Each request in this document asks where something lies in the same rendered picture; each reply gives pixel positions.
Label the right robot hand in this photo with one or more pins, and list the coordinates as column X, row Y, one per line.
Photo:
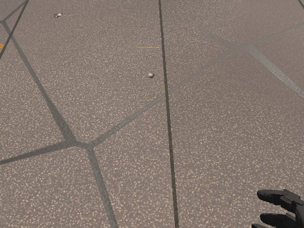
column 287, row 200

